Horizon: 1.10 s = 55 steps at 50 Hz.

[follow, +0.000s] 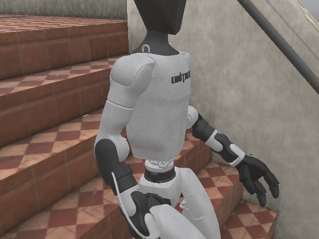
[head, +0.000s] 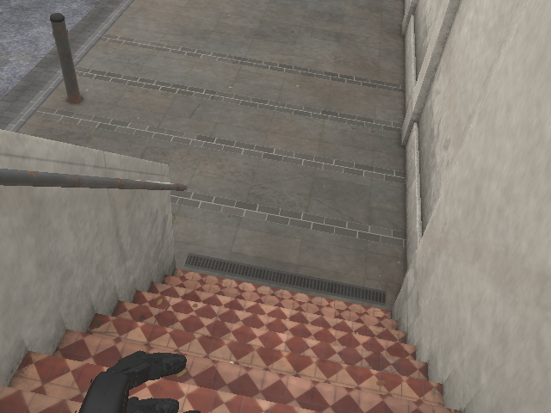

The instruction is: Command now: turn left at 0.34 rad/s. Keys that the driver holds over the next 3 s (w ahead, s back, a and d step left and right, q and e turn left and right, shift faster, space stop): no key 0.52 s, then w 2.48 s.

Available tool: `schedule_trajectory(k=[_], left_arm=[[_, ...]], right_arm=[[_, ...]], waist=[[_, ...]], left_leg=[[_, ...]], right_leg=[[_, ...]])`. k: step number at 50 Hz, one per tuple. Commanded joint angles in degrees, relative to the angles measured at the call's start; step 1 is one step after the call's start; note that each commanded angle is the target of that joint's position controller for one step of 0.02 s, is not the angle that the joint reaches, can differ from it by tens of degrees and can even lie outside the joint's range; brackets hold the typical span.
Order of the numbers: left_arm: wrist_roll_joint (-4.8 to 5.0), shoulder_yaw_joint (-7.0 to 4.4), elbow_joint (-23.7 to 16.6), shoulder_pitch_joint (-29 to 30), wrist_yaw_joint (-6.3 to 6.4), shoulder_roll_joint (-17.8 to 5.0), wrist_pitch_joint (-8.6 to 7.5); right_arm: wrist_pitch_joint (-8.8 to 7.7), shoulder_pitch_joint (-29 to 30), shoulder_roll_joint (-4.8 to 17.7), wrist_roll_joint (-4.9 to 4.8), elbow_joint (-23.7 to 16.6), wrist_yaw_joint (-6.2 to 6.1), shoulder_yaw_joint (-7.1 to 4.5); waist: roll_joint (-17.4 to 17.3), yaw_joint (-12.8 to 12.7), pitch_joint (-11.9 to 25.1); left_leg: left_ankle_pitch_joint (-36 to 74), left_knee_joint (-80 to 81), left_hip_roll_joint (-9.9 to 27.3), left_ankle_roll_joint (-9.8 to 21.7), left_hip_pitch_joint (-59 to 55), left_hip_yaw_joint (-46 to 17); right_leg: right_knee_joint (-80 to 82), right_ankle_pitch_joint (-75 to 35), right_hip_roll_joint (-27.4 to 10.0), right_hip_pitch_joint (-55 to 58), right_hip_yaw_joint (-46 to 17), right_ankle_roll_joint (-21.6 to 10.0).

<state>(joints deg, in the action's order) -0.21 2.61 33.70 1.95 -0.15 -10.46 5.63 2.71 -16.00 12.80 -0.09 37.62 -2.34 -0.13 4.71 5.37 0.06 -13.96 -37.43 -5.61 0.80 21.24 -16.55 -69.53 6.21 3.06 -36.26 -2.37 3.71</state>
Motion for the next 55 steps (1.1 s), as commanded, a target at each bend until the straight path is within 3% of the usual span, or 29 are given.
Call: schedule_trajectory(k=[1, 2, 3, 4, 5, 6, 7, 8, 9, 11, 13, 15, 17, 18, 21, 23, 25, 26, 27, 28, 29, 30, 32, 34, 36, 42, 45, 52, 55], left_arm=[[2.19, -2.02, -0.10, -12.74, -0.41, -5.55, -0.54], [2.31, -2.05, 1.89, -14.95, -0.33, -5.34, -0.12], [1.10, -1.80, 4.34, -19.03, 0.09, -5.20, -0.27], [2.62, -0.56, 3.62, -25.61, -0.88, -7.03, -1.30], [3.58, -2.56, 6.73, -36.86, -1.24, -10.96, -3.32], [1.97, -2.31, 9.02, -37.50, 0.22, -9.28, -5.12], [-0.29, -1.79, 8.90, -29.94, 1.06, -9.29, -5.91], [-1.26, -1.98, 8.88, -22.53, 1.12, -10.42, -6.44], [-2.10, -1.39, 7.69, -18.21, 1.14, -9.18, -6.48], [-1.51, -0.89, 5.72, -12.20, 0.14, -6.51, -6.82], [0.43, -0.70, 5.45, -13.18, 0.30, -6.64, -7.10], [1.19, -0.55, 8.33, -23.64, 1.35, -7.08, -7.35], [0.66, -0.24, 12.50, -33.32, 2.61, -5.65, -6.45], [0.20, -0.30, 14.52, -36.31, 2.74, -6.07, -6.74], [0.20, -0.43, 15.27, -32.61, 1.98, -7.00, -8.20], [0.37, -0.61, 15.02, -27.29, 1.57, -7.46, -7.70], [0.68, -0.96, 15.05, -24.58, 1.04, -8.22, -6.85], [0.14, -1.40, 15.92, -25.46, 0.95, -8.86, -5.92], [-0.64, -1.82, 17.08, -28.52, 0.95, -9.19, -5.16], [-1.25, -2.52, 18.52, -35.73, 1.21, -9.38, -4.46], [-1.73, -2.74, 19.64, -37.16, 1.32, -8.99, -4.15], [-1.01, -2.72, 19.85, -36.21, 1.03, -7.53, -3.62], [-0.90, -4.28, 18.79, -29.89, 0.44, -8.99, -3.42], [-0.58, -3.98, 17.19, -25.18, -0.19, -6.02, -3.24], [-0.68, -3.92, 16.78, -24.40, -0.28, -5.07, -3.73], [-0.66, -4.66, 16.85, -25.32, 0.77, -7.60, -4.78], [-0.82, -4.72, 16.49, -25.38, 1.04, -8.40, -4.61], [-0.66, -4.39, 15.47, -23.79, 1.47, -7.67, -4.34], [-0.57, -4.27, 15.01, -23.11, 1.52, -7.14, -4.58]], right_arm=[[0.35, 9.58, 10.13, 0.35, -6.78, 0.89, -2.99], [1.58, 0.53, 9.64, 1.65, -4.25, 0.84, -3.39], [1.82, -1.73, 6.00, 2.27, -2.45, 1.45, -2.62], [1.56, -0.71, 1.52, 2.26, -4.92, 1.38, -2.29], [-0.45, 9.60, 6.66, 0.71, -8.17, 1.79, -4.28], [-2.11, 15.28, 9.81, 0.68, -7.49, 1.22, -5.62], [-2.31, 15.84, 8.32, 0.01, -6.49, 1.04, -5.63], [-2.04, 13.37, 5.45, 0.30, -4.73, 1.09, -4.86], [-0.99, 9.70, 3.32, 0.56, -2.60, 1.39, -4.41], [0.50, 5.08, 3.36, 1.12, 0.85, 2.03, -4.58], [1.66, 8.17, 2.63, 1.49, 0.60, 1.78, -3.68], [2.17, 12.71, 1.63, 2.00, 0.08, 1.55, -2.79], [2.75, 15.10, -1.54, 2.61, -0.28, 2.07, -1.02], [2.55, 13.38, -1.94, 2.97, 1.28, 2.18, -1.02], [2.33, 10.10, -0.21, 1.98, 4.54, 1.73, -1.18], [2.70, 8.89, 1.06, 1.50, 6.91, 1.90, -1.14], [2.50, 6.11, 0.58, 0.85, 10.31, 2.41, -0.49], [1.58, 7.33, -0.04, -0.12, 10.05, 2.92, 0.53], [0.67, 3.76, -1.06, 0.13, 12.32, 3.32, 1.35], [-0.01, 3.38, -0.42, -0.15, 13.25, 2.76, 1.64], [-0.75, 0.07, 1.38, 0.01, 15.09, 2.03, 0.94], [-0.98, 2.42, 1.45, -0.22, 15.44, 1.53, 1.06], [-0.92, 3.50, 3.65, -1.10, 16.18, 2.28, 0.08], [-0.21, 3.93, 5.01, -1.73, 16.38, 2.06, -1.24], [-0.13, 5.76, 4.42, -1.57, 15.52, 1.84, -1.43], [-2.16, 6.03, 4.92, -0.50, 14.98, 1.78, -2.02], [-2.69, 5.50, 5.56, -0.38, 14.92, 1.81, -2.02], [-2.26, 3.13, 8.24, -0.74, 16.03, 1.92, -2.78], [-1.92, 6.47, 8.23, -0.83, 15.34, 1.86, -2.65]], waist=[[-16.60, -11.20, 0.51], [-10.66, -7.92, -2.82], [-1.87, -6.43, -5.65], [6.13, -5.13, -3.80], [13.23, -15.10, -9.87], [8.02, -16.06, -12.52], [6.91, -12.09, -11.36], [9.04, -6.86, -9.27], [9.35, -2.49, -5.71], [6.44, 1.82, 0.67], [0.37, 1.07, 0.84], [-3.92, -3.97, -0.15], [-3.64, -7.79, -2.12], [-1.40, -8.81, 0.32], [2.66, -7.11, 2.14], [2.71, -4.69, 0.60], [2.78, -3.92, -1.21], [3.90, -5.75, -4.79], [2.74, -6.10, -5.52], [-3.33, -9.34, -5.49], [-6.53, -9.12, -5.26], [-7.11, -10.68, -4.64], [-10.83, -8.21, -3.05], [-11.18, -7.32, -3.37], [-10.23, -7.75, -3.22], [-4.13, -7.76, 1.03], [-2.60, -7.26, -0.09], [-6.74, -4.94, 0.03], [-7.45, -6.13, -0.51]], left_leg=[[-4.76, 13.12, 7.38, 12.01, 15.81, -9.28], [-18.85, 6.46, 4.80, 11.23, 10.12, -10.32], [-20.40, -9.45, 0.33, 10.30, 16.43, -4.49], [-33.60, -27.58, -1.92, 6.45, 34.26, 2.42], [-35.72, -21.34, -10.46, 3.16, 52.79, 0.28], [-28.48, -22.59, -8.48, 0.77, 56.89, -7.13], [-20.14, -26.70, -9.48, -0.63, 51.89, -6.02], [-12.41, -36.77, -8.63, -1.65, 44.46, -3.14], [-7.18, -47.38, -8.55, -2.09, 37.00, -0.09], [0.38, -64.60, -9.55, -3.21, 27.26, 3.04], [3.42, -70.68, -8.18, -3.50, 30.06, 4.42], [2.85, -68.53, -7.18, -3.88, 37.64, 5.76], [-1.13, -49.38, -4.27, -4.51, 41.94, 7.55], [2.68, -49.87, -3.00, -4.11, 37.96, 7.08], [11.47, -40.03, 0.67, -2.51, 24.76, 7.84], [11.17, -30.85, 4.08, -1.61, 13.63, 10.14], [7.95, -22.07, 4.75, -0.63, -0.18, 15.05], [-3.90, -5.98, 4.77, -0.64, -0.83, 14.28], [-0.66, 1.31, 5.76, -0.20, -7.96, 14.48], [9.21, 7.19, 7.12, 0.11, -10.66, 10.89], [28.24, 5.26, 10.89, 1.92, -18.01, 5.08], [28.38, 4.63, 10.90, 5.02, -13.87, 3.24], [16.97, 8.09, 9.82, 8.02, -11.14, 1.73], [-1.42, 11.29, 8.54, 7.96, -7.76, 2.66], [-3.94, 12.13, 7.99, 7.87, -5.25, 3.31], [12.97, 2.30, 4.36, 7.38, -6.80, 10.92], [17.12, -0.87, 4.35, 7.75, -6.45, 11.53], [29.40, -0.41, 8.71, 10.93, -15.68, 4.25], [30.29, 0.67, 9.33, 11.05, -13.50, 3.50]], right_leg=[[26.42, 14.43, -0.96, 32.32, 4.12, -2.78], [44.65, 27.91, -1.64, 31.14, 0.25, -3.85], [41.55, 34.39, -3.15, 33.24, -0.23, -3.85], [30.80, 14.60, -15.33, 42.78, -16.92, -5.07], [47.79, -0.12, -20.75, 46.27, -42.96, -6.38], [51.93, 6.66, -22.00, 44.76, -51.06, -5.86], [50.05, 8.80, -19.82, 37.89, -43.09, -6.58], [45.62, -0.08, -17.38, 27.59, -33.20, -7.31], [43.18, -5.47, -14.52, 19.20, -25.46, -8.04], [42.33, -10.60, -12.46, 8.99, -17.81, -10.56], [39.82, -12.79, -12.05, 10.12, -14.32, -11.30], [36.26, -16.75, -11.58, 19.28, -12.99, -11.73], [35.10, -13.07, -8.23, 28.59, -11.01, -9.76], [34.26, -15.70, -9.09, 29.74, -12.47, -10.42], [35.35, -24.49, -12.41, 25.82, -12.78, -12.55], [35.96, -28.44, -13.71, 19.84, -11.74, -13.06], [35.60, -33.53, -13.75, 13.55, -8.58, -12.60], [37.97, -32.85, -13.12, 17.16, -8.11, -12.03], [37.38, -30.22, -12.99, 17.39, -8.07, -11.26], [39.31, -22.48, -10.91, 21.80, -7.83, -9.34], [37.55, -13.43, -10.06, 18.06, -7.74, -8.56], [40.26, 4.17, -7.17, 18.36, -5.86, -8.08], [39.72, 20.53, -2.44, 22.38, -0.65, -8.66], [39.25, 20.10, -1.83, 23.88, 0.64, -9.04], [40.44, 16.74, -2.41, 26.24, 0.46, -9.39], [38.92, 1.54, -5.77, 31.27, -3.17, -9.72], [35.73, -4.00, -6.15, 29.76, -3.45, -9.48], [28.40, 5.24, -1.90, 17.80, -0.18, -7.58], [30.15, 9.37, -1.65, 18.81, 0.28, -7.32]])
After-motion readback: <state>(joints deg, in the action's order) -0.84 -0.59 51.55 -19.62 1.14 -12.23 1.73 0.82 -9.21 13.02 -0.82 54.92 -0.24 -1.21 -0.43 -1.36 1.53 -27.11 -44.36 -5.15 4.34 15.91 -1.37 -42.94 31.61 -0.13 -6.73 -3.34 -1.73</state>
